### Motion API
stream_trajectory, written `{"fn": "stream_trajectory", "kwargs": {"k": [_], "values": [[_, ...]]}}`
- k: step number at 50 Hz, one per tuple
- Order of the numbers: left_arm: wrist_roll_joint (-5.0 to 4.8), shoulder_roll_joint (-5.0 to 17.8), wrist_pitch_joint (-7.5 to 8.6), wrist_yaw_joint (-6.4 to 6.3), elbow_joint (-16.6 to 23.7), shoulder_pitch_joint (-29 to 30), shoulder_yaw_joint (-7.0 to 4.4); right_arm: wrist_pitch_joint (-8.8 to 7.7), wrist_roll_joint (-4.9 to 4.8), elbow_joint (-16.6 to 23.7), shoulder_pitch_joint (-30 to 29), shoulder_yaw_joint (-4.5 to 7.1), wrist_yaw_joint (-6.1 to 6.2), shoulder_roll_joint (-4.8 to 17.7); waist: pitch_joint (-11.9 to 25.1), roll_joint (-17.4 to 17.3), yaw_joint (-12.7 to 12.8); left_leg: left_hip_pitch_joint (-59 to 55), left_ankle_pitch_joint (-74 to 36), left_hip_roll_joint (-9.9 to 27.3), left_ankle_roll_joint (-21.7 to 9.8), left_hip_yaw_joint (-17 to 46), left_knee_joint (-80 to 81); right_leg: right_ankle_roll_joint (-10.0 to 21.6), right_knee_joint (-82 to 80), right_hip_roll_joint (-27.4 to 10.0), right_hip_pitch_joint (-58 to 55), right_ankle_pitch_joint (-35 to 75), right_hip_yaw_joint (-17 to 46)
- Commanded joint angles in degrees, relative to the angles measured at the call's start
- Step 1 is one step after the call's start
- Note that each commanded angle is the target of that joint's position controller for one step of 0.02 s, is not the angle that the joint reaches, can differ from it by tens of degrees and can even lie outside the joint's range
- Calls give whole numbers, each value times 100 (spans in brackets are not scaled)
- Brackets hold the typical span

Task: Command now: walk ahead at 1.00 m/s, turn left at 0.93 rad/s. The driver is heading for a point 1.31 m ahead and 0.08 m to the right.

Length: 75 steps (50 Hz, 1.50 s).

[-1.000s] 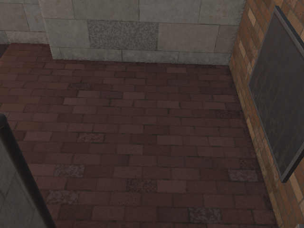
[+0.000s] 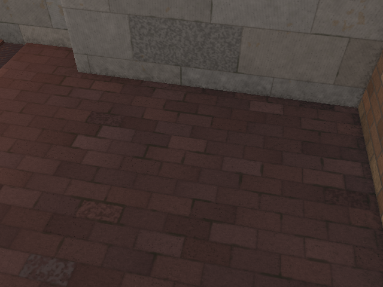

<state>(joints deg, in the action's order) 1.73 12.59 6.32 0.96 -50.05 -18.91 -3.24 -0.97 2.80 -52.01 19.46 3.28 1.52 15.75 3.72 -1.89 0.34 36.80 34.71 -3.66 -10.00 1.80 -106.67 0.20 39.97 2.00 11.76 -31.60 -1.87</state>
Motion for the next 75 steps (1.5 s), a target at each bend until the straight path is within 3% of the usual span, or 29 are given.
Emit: {"fn": "stream_trajectory", "kwargs": {"k": [1,3,6,11,12,13,14,15,17,22,28,30,32,33,34,37,40,49,53,54,55,56,57,59,64,71,73,74,75], "values": [[24,595,247,-113,-111,-728,-96,-120,-93,1319,-1862,-44,-268,-17,-1932,1010,122,3193,-1906,1136,387,1110,2948,1071,-1253,-2978,-21,3020,2864],[11,806,255,-229,-46,202,-125,27,120,856,-1299,103,-510,193,-1601,724,-409,522,-4118,765,574,299,3515,769,-1438,-2170,1830,2516,1542],[-294,199,512,-170,-207,359,40,-145,-210,616,-1187,-4,-787,-102,-1336,197,-601,-1957,-7806,453,302,-550,6081,28,-1022,-922,2802,943,-593],[88,728,-19,-248,-828,-1522,34,-104,26,170,-685,66,-393,348,-777,279,-242,-2878,-5231,-232,16,-1601,7403,255,2434,-1248,-78,6075,-605],[129,861,-100,-305,-903,-1520,16,-144,140,-182,184,140,-354,564,-548,297,-741,-4082,-5118,-109,-114,-1404,8011,279,4149,-1206,484,5989,-598],[123,738,-150,-341,-853,-804,-28,-116,117,-477,1024,305,-349,1016,-658,-508,-1345,-5371,-5226,658,-685,-50,8567,258,7141,-427,2101,1071,-666],[-84,491,-40,-390,-324,-647,43,-149,46,-537,1501,342,-295,1534,160,-844,-1004,-6865,-8300,1679,-542,627,6277,359,7983,-361,3652,-1343,36],[-113,713,-12,-357,63,-598,115,-213,-53,-547,1816,282,-260,1517,862,-107,-970,-7697,-7278,2206,-1013,1767,6579,447,7075,-639,4783,-819,596],[-2,883,17,-237,307,129,109,-180,-48,-392,918,336,-37,1372,275,601,-582,-6100,-1361,2592,-1213,3193,8592,484,5828,-848,5404,690,655],[32,306,-406,-30,271,398,154,-627,12,-109,-431,54,-30,729,-1431,560,531,-864,-2526,2069,-767,1478,9604,-56,2810,-1324,2716,1828,1126],[-139,236,-239,184,446,1584,136,-759,-319,-243,215,43,-144,637,-1339,177,-56,-3082,-6103,1189,27,-847,9864,882,-55,-472,1652,3724,-417],[-88,480,-224,197,294,966,18,-624,-108,-215,321,89,-59,875,-739,-163,266,-4166,-8684,1385,252,-1185,8615,1044,-123,115,1271,2885,-858],[-98,898,-280,157,-294,-1269,-219,-441,-16,41,-281,142,35,1068,372,-196,1546,-3507,-9029,1372,390,-1309,5518,1255,-295,477,-1096,2537,-753],[-104,1248,-402,81,-412,-1723,-366,-468,-52,108,-456,105,-51,815,475,593,1649,-2195,-5054,629,548,-1366,2970,1552,-479,-146,-1986,1615,449],[-2,1602,-506,95,-272,-1133,-401,-570,-240,667,18,-54,-205,157,947,2416,549,217,-815,-228,837,-582,1261,2506,-1569,-1473,-3220,480,3974],[5,1128,-451,-1,-243,-729,-363,-729,-119,1053,-978,-173,-180,320,-204,43,386,880,-1682,602,585,268,2583,2027,-2516,-1382,-1899,839,3859],[-130,974,-263,-99,-131,-410,-236,-431,107,1196,-1041,-241,-238,248,-637,56,-128,254,-1581,877,887,225,3556,1831,-2702,-760,-444,1858,2823],[-264,1392,-110,-8,171,-664,-422,-401,-155,2082,-2715,-353,-337,352,-750,558,419,-1118,-4203,532,1107,-217,7394,1274,-3011,-386,-133,4530,2294],[-123,1917,-110,-59,439,-19,-532,-438,-209,1507,-305,5,-55,1117,651,453,-928,-3916,-2926,315,968,-130,7542,781,-5,-221,-300,6372,2277],[-54,1482,-57,-40,589,182,-411,-429,-120,1278,955,141,87,1436,1351,196,-1443,-5265,-1551,1042,882,521,7279,738,1746,10,490,5255,2069],[-185,442,-59,-46,840,-154,-146,-443,169,1233,1176,204,118,1778,1725,-1553,-1003,-6298,344,2619,666,2835,8033,717,3616,680,2135,241,1516],[-340,672,-104,-61,1082,-709,-64,-420,134,1377,426,273,31,1827,2050,-2508,-332,-6092,1129,3133,271,5392,9259,779,4360,487,2899,437,1174],[-168,1052,-216,-97,862,-212,-104,-394,92,1553,-321,154,-7,1081,1053,-1250,-351,-5136,1641,2757,227,4384,9356,783,4364,25,3092,1192,941],[33,1128,-349,66,945,473,-122,-452,92,1354,-459,65,22,719,7,-4,-292,-3855,-70,2298,307,2568,9461,646,3768,-385,2884,1620,702],[126,618,-455,232,1524,1381,121,-839,-219,540,-40,-72,-193,265,-517,-341,23,-3218,-6859,1671,541,-59,9378,485,2234,-425,2791,1994,458],[255,962,-130,299,733,316,183,-901,-477,490,-697,50,-118,957,269,-435,813,-2458,-7920,1273,742,-916,7897,547,-1189,292,-666,3927,115],[432,1397,115,128,277,-286,41,-719,-564,388,-372,-48,8,681,445,671,782,-1688,-3327,348,940,-1273,4860,861,-1736,-541,-1681,7189,686],[329,1840,155,-35,377,-218,-107,-636,-567,488,714,-258,89,51,1372,1695,75,-276,290,-58,1030,-757,2933,1573,-391,-2274,-3220,12247,2203],[-93,1548,62,-145,474,-34,-66,-526,-524,273,1108,-282,100,269,2377,1272,56,-342,67,131,994,-29,2632,2215,-598,-2741,-3412,12941,2460]]}}
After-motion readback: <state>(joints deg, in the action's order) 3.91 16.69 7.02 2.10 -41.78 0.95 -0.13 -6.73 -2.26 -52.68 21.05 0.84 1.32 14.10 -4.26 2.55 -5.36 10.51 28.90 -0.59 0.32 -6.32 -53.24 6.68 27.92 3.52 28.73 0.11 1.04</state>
